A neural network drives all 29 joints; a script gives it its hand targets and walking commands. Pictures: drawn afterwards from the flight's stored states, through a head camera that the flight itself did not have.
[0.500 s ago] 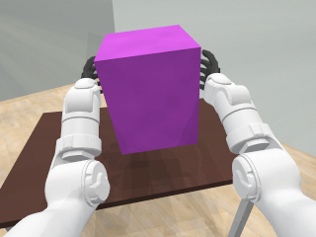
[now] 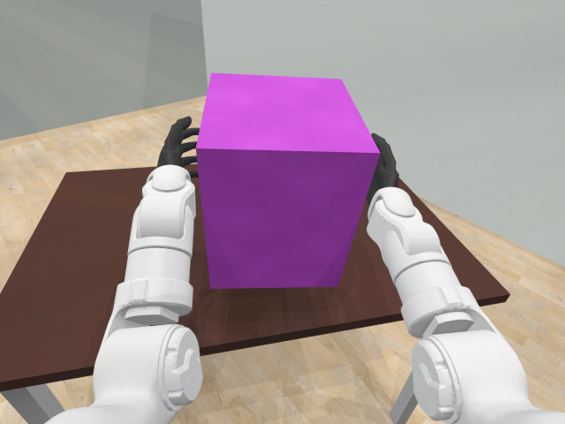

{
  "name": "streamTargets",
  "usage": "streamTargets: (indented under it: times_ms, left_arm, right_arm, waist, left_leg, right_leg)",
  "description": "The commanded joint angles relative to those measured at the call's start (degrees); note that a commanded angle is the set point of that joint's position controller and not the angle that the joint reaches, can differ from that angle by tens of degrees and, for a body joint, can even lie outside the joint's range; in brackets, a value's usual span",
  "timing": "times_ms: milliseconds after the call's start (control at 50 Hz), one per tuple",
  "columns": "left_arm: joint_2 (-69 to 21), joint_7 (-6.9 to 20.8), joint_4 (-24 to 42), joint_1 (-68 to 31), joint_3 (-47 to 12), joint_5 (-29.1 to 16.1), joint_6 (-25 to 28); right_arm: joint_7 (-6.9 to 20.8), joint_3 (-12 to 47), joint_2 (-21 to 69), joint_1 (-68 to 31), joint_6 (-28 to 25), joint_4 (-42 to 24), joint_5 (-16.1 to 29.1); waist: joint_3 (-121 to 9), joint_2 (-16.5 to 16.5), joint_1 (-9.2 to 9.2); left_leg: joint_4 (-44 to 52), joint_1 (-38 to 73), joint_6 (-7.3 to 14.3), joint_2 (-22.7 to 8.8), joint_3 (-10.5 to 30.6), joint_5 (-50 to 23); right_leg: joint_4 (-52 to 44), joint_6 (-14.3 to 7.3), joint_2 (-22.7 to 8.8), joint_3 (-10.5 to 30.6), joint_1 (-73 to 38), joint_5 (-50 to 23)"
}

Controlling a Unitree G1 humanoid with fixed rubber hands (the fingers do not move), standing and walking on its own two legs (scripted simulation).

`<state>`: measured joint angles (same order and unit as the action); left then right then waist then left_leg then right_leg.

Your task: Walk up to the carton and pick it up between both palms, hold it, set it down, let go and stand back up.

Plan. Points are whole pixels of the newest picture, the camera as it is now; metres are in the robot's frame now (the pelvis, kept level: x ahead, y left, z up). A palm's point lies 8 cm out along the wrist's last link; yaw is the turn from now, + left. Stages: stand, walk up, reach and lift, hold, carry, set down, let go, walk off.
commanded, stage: set down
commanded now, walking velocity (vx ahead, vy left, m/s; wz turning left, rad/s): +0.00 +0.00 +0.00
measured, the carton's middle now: (276, 182) +0.43 -0.01 +0.19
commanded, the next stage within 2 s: none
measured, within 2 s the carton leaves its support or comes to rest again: neither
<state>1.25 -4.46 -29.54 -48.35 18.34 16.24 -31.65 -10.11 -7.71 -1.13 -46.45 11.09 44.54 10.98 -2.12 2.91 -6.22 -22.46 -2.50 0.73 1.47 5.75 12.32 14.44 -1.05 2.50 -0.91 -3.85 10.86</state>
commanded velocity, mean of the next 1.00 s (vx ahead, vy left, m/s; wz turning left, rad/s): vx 0.00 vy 0.00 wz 0.00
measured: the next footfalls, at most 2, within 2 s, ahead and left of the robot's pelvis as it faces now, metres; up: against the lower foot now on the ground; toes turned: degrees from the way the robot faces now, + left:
none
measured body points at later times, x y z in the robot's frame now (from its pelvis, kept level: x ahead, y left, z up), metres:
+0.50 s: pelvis +0.00 +0.00 +0.00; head -0.05 +0.03 +0.45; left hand +0.42 +0.14 +0.21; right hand +0.40 -0.15 +0.20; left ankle +0.01 +0.11 -0.75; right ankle -0.02 -0.11 -0.75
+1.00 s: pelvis +0.00 -0.01 +0.00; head -0.04 +0.02 +0.45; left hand +0.43 +0.12 +0.19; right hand +0.40 -0.17 +0.17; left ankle +0.01 +0.11 -0.75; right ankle -0.02 -0.11 -0.75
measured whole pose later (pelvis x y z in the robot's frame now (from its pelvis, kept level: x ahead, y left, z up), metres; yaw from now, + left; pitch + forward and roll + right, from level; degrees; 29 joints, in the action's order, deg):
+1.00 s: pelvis +0.00 -0.01 +0.00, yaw -3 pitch -3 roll +0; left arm 0.2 -5.8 -46.9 -53.3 24.6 18.4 -20.1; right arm -5.7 -22.1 1.5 -50.2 2.1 57.1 -4.8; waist -2.2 2.6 -2.3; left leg -18.9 -5.3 0.2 0.5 2.0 10.2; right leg 15.8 -1.6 2.2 -0.4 2.1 10.3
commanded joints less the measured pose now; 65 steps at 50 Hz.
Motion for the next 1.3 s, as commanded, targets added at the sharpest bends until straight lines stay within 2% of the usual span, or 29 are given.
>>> streamTargets:
  times_ms: [0,140,220,300,460,580,780,860,1180,1280]
  left_arm:
    - [-35.42,9.98,4.85,-38.73,-22.14,-8.28,3.02]
    - [-32.87,10.32,-0.85,-40.49,-16.77,-6.25,4.28]
    - [-32.15,10.61,-3.55,-41.70,-14.74,-5.51,5.69]
    - [-31.90,10.92,-5.30,-42.28,-13.69,-4.84,7.04]
    - [-33.88,10.42,-4.58,-43.03,-16.11,-5.61,9.65]
    - [-34.39,9.89,-5.40,-42.58,-16.45,-5.57,10.86]
    - [-32.40,9.23,-9.19,-42.38,-12.47,-4.28,13.16]
    - [-31.34,9.06,-11.13,-42.32,-10.49,-3.49,14.03]
    - [-29.85,7.99,-14.93,-43.92,-7.43,-2.13,17.98]
    - [-28.89,7.76,-16.35,-43.43,-5.72,-1.19,18.68]
  right_arm:
    - [5.85,15.85,25.90,-57.43,-3.73,-18.86,1.15]
    - [7.57,11.66,26.73,-57.84,-4.06,-12.24,-2.44]
    - [8.29,8.65,26.79,-57.38,-5.15,-8.62,-4.84]
    - [8.70,5.72,26.11,-56.04,-6.35,-5.49,-7.18]
    - [9.28,3.85,25.49,-54.83,-9.29,-4.52,-9.49]
    - [9.74,4.19,25.52,-55.09,-10.60,-4.71,-10.13]
    - [11.00,3.92,26.93,-55.06,-11.65,-3.10,-11.92]
    - [11.63,2.01,26.79,-54.46,-11.91,-1.32,-13.57]
    - [14.37,-7.52,25.64,-51.83,-14.14,4.06,-22.18]
    - [15.15,-9.52,25.40,-50.72,-14.26,5.44,-24.18]
  waist:
    - [-24.80,-4.97,0.19]
    - [-22.23,-3.13,2.18]
    - [-22.19,-3.20,2.35]
    - [-22.13,-3.95,1.63]
    - [-25.89,-6.14,0.30]
    - [-26.95,-6.12,0.81]
    - [-27.84,-3.77,3.65]
    - [-27.20,-3.38,4.23]
    - [-29.69,-4.65,3.79]
    - [-29.27,-4.28,4.18]
  left_leg:
    - [0.65,11.42,-3.69,0.14,-4.54,-23.56]
    - [3.70,8.64,-2.17,-0.06,-5.80,-16.01]
    - [4.39,8.71,-2.08,-0.23,-6.58,-15.20]
    - [4.45,9.14,-2.49,-0.27,-7.18,-15.51]
    - [2.10,13.18,-4.36,-0.64,-7.17,-22.74]
    - [1.31,12.77,-4.75,-0.76,-7.15,-24.80]
    - [2.80,6.64,-3.47,-0.48,-7.93,-21.13]
    - [3.69,5.31,-3.08,-0.57,-8.44,-18.78]
    - [3.46,6.78,-3.95,-1.56,-9.84,-18.94]
    - [3.79,5.57,-3.78,-1.65,-10.19,-18.22]
  right_leg:
    - [0.53,3.71,0.23,-4.14,-0.37,-22.07]
    - [-0.11,4.15,-0.59,-3.71,0.45,-17.12]
    - [-0.38,4.23,-0.71,-3.80,0.54,-16.37]
    - [-0.51,4.07,-0.79,-4.13,0.09,-16.57]
    - [0.18,3.46,-0.32,-5.31,1.28,-20.61]
    - [0.88,3.48,-0.43,-5.43,0.83,-23.54]
    - [2.96,4.46,-1.47,-4.19,-3.58,-28.76]
    - [3.03,4.71,-1.73,-4.00,-3.60,-27.93]
    - [2.80,4.13,-1.61,-5.02,0.31,-25.43]
    - [3.04,4.20,-1.83,-4.83,0.35,-25.47]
